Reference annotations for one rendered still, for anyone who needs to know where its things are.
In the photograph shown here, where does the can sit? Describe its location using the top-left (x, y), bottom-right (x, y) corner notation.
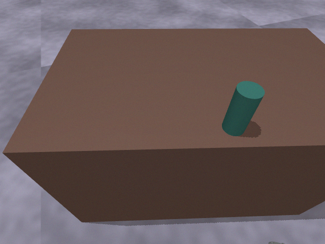
top-left (222, 81), bottom-right (265, 136)

